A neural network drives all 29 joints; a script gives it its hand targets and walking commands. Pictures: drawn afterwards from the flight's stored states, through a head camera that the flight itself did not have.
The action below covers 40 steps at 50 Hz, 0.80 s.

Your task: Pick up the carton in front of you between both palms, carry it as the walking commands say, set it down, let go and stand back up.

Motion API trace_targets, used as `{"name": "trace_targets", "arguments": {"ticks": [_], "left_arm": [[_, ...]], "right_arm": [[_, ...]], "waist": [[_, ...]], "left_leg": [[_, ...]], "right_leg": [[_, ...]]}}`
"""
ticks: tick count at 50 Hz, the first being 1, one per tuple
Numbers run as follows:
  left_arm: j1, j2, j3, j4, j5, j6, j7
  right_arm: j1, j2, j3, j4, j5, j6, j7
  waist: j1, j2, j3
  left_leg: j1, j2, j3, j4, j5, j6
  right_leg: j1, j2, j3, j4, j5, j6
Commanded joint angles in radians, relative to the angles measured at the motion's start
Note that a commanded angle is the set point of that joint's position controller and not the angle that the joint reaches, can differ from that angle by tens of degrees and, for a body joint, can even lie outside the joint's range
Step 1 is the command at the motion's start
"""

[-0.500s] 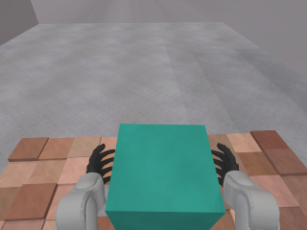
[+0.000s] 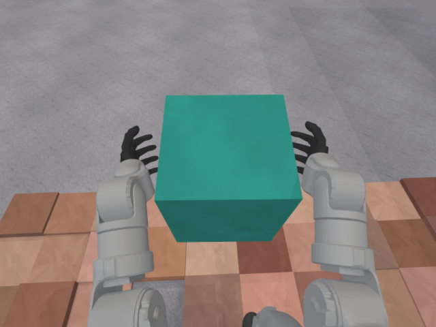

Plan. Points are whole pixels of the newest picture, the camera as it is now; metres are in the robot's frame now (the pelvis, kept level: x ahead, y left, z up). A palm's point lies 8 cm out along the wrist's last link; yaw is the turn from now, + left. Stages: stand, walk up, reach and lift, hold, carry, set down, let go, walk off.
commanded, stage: carry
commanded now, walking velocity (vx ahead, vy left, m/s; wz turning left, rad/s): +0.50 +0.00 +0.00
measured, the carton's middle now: (224, 176) +0.39 +0.00 +0.05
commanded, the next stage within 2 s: none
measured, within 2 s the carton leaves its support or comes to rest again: neither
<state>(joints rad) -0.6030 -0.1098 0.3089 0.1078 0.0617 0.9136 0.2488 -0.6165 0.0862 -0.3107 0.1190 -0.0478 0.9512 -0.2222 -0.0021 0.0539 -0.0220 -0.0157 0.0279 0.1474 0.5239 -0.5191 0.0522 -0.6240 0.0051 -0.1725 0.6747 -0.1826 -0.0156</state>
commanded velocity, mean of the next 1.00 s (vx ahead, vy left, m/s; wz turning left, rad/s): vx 0.50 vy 0.00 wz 0.00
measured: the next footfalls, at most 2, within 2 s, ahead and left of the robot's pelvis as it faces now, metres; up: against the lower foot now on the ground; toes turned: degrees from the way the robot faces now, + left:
left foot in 0.32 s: +0.38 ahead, +0.12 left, +0.03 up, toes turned +7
right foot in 0.70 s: +0.61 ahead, -0.09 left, +0.01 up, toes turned -8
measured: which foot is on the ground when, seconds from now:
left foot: down 0.00-0.02, up 0.04-0.30, down 0.32-0.70, up 0.72-1.00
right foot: down 0.00-0.34, up 0.36-0.68, down 0.70-1.00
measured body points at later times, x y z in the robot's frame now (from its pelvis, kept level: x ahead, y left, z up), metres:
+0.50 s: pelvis +0.34 +0.02 +0.05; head +0.39 +0.02 +0.49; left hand +0.71 +0.16 +0.17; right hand +0.70 -0.15 +0.17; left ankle +0.34 +0.12 -0.69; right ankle +0.29 -0.10 -0.62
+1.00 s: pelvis +0.67 -0.06 +0.02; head +0.71 -0.06 +0.47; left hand +1.02 +0.10 +0.09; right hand +1.03 -0.22 +0.08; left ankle +0.79 +0.08 -0.65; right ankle +0.57 -0.09 -0.71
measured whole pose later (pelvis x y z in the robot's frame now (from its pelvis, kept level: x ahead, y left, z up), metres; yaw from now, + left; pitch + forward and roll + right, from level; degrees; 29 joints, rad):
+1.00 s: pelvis +0.67 -0.06 +0.02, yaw -2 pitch +5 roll +2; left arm -0.46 -0.17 0.29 0.05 0.05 0.91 0.17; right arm -0.49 0.15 -0.35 0.07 -0.11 0.94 -0.18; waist 0.06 -0.02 -0.01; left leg -0.74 0.05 0.05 0.92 -0.25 0.04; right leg -0.17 0.04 -0.12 0.49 -0.38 0.11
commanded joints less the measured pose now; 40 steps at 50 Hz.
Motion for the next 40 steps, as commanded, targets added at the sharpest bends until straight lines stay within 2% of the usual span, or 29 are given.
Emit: {"name": "trace_targets", "arguments": {"ticks": [1,2,3,4,5,6,8,9,11,12,13,14,15,16,17,19,20,22,24,29,31,32,33,34,35,36,38,39,40], "left_arm": [[-0.575,-0.767,-0.553,-0.047,-0.196,0.0,-0.005],[-0.543,-0.783,-0.555,-0.044,-0.214,0.004,-0.012],[-0.555,-0.81,-0.581,-0.093,-0.228,0.003,-0.022],[-0.596,-0.841,-0.622,-0.165,-0.255,0.0,-0.033],[-0.626,-0.866,-0.669,-0.216,-0.281,-0.001,-0.042],[-0.631,-0.874,-0.703,-0.262,-0.299,0.0,-0.048],[-0.597,-0.863,-0.736,-0.319,-0.314,0.002,-0.052],[-0.593,-0.852,-0.743,-0.355,-0.317,0.003,-0.052],[-0.577,-0.821,-0.758,-0.409,-0.317,0.013,-0.053],[-0.551,-0.796,-0.758,-0.418,-0.311,0.023,-0.054],[-0.509,-0.776,-0.76,-0.413,-0.297,0.034,-0.056],[-0.487,-0.745,-0.749,-0.411,-0.278,0.049,-0.053],[-0.478,-0.708,-0.735,-0.412,-0.264,0.065,-0.049],[-0.467,-0.675,-0.713,-0.415,-0.249,0.081,-0.045],[-0.444,-0.645,-0.679,-0.377,-0.231,0.101,-0.037],[-0.46,-0.648,-0.634,-0.391,-0.23,0.127,-0.033],[-0.46,-0.639,-0.611,-0.368,-0.218,0.138,-0.03],[-0.459,-0.631,-0.578,-0.347,-0.207,0.153,-0.026],[-0.42,-0.609,-0.541,-0.285,-0.169,0.164,-0.019],[-0.415,-0.631,-0.492,-0.168,-0.091,0.185,-0.03],[-0.423,-0.657,-0.488,-0.115,-0.088,0.186,-0.041],[-0.428,-0.668,-0.481,-0.08,-0.085,0.184,-0.045],[-0.41,-0.679,-0.465,-0.04,-0.075,0.178,-0.048],[-0.43,-0.669,-0.456,-0.012,-0.071,0.169,-0.049],[-0.457,-0.694,-0.462,-0.015,-0.09,0.159,-0.052],[-0.496,-0.746,-0.487,-0.029,-0.111,0.149,-0.059],[-0.582,-0.848,-0.548,-0.042,-0.157,0.114,-0.081],[-0.612,-0.897,-0.579,-0.052,-0.178,0.091,-0.092],[-0.643,-0.933,-0.61,-0.081,-0.195,0.065,-0.101]], "right_arm": [[-0.597,0.707,0.519,-0.137,0.153,-0.036,-0.013],[-0.59,0.72,0.499,-0.129,0.161,-0.031,-0.01],[-0.573,0.744,0.497,-0.13,0.153,-0.027,-0.001],[-0.594,0.753,0.486,-0.168,0.158,-0.032,0.002],[-0.576,0.748,0.475,-0.193,0.153,-0.037,0.006],[-0.555,0.735,0.467,-0.225,0.151,-0.04,0.009],[-0.497,0.713,0.484,-0.252,0.141,-0.036,0.017],[-0.495,0.712,0.501,-0.282,0.141,-0.03,0.02],[-0.491,0.71,0.542,-0.343,0.148,-0.015,0.026],[-0.467,0.704,0.56,-0.359,0.157,-0.004,0.029],[-0.448,0.686,0.575,-0.375,0.167,0.006,0.031],[-0.429,0.661,0.582,-0.369,0.173,0.019,0.032],[-0.436,0.624,0.596,-0.374,0.183,0.033,0.031],[-0.449,0.596,0.607,-0.386,0.191,0.044,0.029],[-0.45,0.585,0.616,-0.394,0.205,0.059,0.026],[-0.522,0.602,0.638,-0.446,0.242,0.075,0.023],[-0.526,0.608,0.639,-0.424,0.245,0.089,0.023],[-0.527,0.622,0.633,-0.418,0.254,0.105,0.022],[-0.51,0.618,0.618,-0.372,0.236,0.122,0.021],[-0.499,0.692,0.597,-0.203,0.199,0.142,0.039],[-0.507,0.717,0.583,-0.151,0.174,0.14,0.039],[-0.496,0.728,0.572,-0.123,0.154,0.14,0.035],[-0.515,0.734,0.562,-0.101,0.139,0.139,0.031],[-0.52,0.753,0.548,-0.082,0.125,0.138,0.027],[-0.524,0.764,0.543,-0.058,0.112,0.132,0.022],[-0.542,0.812,0.548,-0.058,0.11,0.12,0.02],[-0.568,0.881,0.524,-0.034,0.103,0.087,0.028],[-0.585,0.912,0.526,-0.037,0.103,0.065,0.035],[-0.606,0.93,0.535,-0.05,0.106,0.041,0.041]], "waist": [[0.134,-0.383,-0.711],[0.175,-0.251,-0.638],[0.154,-0.152,-0.585],[0.13,-0.086,-0.545],[0.082,-0.035,-0.554],[0.061,-0.024,-0.554],[0.052,-0.087,-0.503],[0.065,-0.119,-0.482],[0.06,-0.212,-0.447],[0.027,-0.241,-0.457],[-0.015,-0.224,-0.478],[-0.067,-0.133,-0.511],[-0.087,0.043,-0.547],[-0.06,0.225,-0.586],[-0.05,0.163,-0.564],[-0.063,0.071,-0.497],[-0.069,0.022,-0.467],[-0.073,0.02,-0.447],[-0.076,0.071,-0.423],[-0.06,0.113,-0.339],[-0.02,0.086,-0.334],[0.014,0.014,-0.37],[0.064,-0.093,-0.409],[0.061,-0.329,-0.431],[0.058,-0.364,-0.458],[0.06,-0.29,-0.452],[0.065,-0.143,-0.386],[0.054,-0.103,-0.387],[0.042,-0.099,-0.401]], "left_leg": [[-0.861,-0.091,-0.216,1.085,-0.061,-0.055],[-0.917,-0.043,-0.281,1.062,-0.097,-0.036],[-0.912,-0.028,-0.264,0.96,-0.029,-0.016],[-0.884,0.001,-0.273,0.854,0.015,-0.008],[-0.813,0.028,-0.244,0.74,0.071,-0.013],[-0.756,0.036,-0.219,0.628,0.075,-0.016],[-0.651,0.017,-0.128,0.387,0.066,-0.039],[-0.575,0.0,-0.089,0.273,0.144,-0.044],[-0.424,-0.036,-0.008,0.072,0.291,-0.039],[-0.304,-0.054,0.027,-0.032,0.401,-0.03],[-0.145,-0.072,0.051,-0.084,0.475,-0.019],[0.049,-0.046,0.047,-0.045,0.491,0.015],[0.236,0.109,-0.188,-0.072,0.468,0.082],[0.355,0.311,-0.556,-0.139,0.512,0.161],[0.358,0.339,-0.6,-0.147,0.592,0.2],[0.322,0.346,-0.541,-0.082,0.735,0.225],[0.289,0.324,-0.494,-0.083,0.716,0.207],[0.243,0.293,-0.417,-0.122,0.679,0.173],[0.182,0.266,-0.339,-0.134,0.663,0.16],[0.059,0.176,-0.143,-0.08,0.69,0.076],[-0.025,0.144,-0.076,0.043,0.684,0.033],[-0.105,0.106,-0.017,0.198,0.665,0.002],[-0.294,0.081,-0.007,0.379,0.471,-0.034],[-0.56,-0.038,-0.026,0.605,0.055,-0.056],[-0.718,-0.058,-0.098,0.757,-0.061,-0.033],[-0.794,-0.034,-0.133,0.831,-0.033,-0.018],[-0.823,0.016,-0.171,0.77,0.036,-0.019],[-0.791,0.024,-0.169,0.719,0.082,-0.018],[-0.776,0.033,-0.156,0.679,0.125,-0.019]], "right_leg": [[1.26,-0.376,0.698,-0.116,0.704,-0.387],[1.183,-0.319,0.587,-0.097,0.656,-0.308],[1.08,-0.305,0.548,-0.137,0.57,-0.254],[1.007,-0.299,0.52,-0.175,0.46,-0.195],[0.928,-0.319,0.508,-0.21,0.33,-0.183],[0.89,-0.319,0.472,-0.214,0.295,-0.183],[0.798,-0.288,0.353,-0.248,0.383,-0.179],[0.734,-0.261,0.287,-0.253,0.427,-0.156],[0.647,-0.236,0.199,-0.257,0.393,-0.107],[0.604,-0.221,0.145,-0.206,0.351,-0.077],[0.533,-0.195,0.095,-0.132,0.385,-0.044],[0.407,-0.148,0.026,0.024,0.359,-0.015],[0.201,-0.086,0.021,0.212,0.113,0.018],[0.014,0.015,0.082,0.404,-0.331,0.05],[-0.044,0.0,0.176,0.526,-0.351,0.026],[-0.15,-0.038,0.208,0.548,-0.389,-0.01],[-0.161,-0.067,0.224,0.466,-0.35,-0.017],[-0.108,-0.062,0.176,0.302,-0.317,-0.009],[-0.044,-0.035,0.139,0.145,-0.247,-0.006],[0.131,0.021,0.044,-0.141,0.06,0.002],[0.315,0.041,0.012,-0.281,0.187,-0.006],[0.469,0.028,0.006,-0.286,0.207,-0.026],[0.663,-0.075,0.131,-0.231,0.224,-0.066],[0.824,-0.283,0.494,-0.207,0.378,-0.143],[0.897,-0.349,0.635,-0.231,0.345,-0.206],[0.899,-0.344,0.641,-0.227,0.262,-0.236],[0.782,-0.32,0.537,-0.252,0.222,-0.199],[0.749,-0.306,0.492,-0.268,0.244,-0.17],[0.733,-0.305,0.466,-0.276,0.269,-0.163]]}}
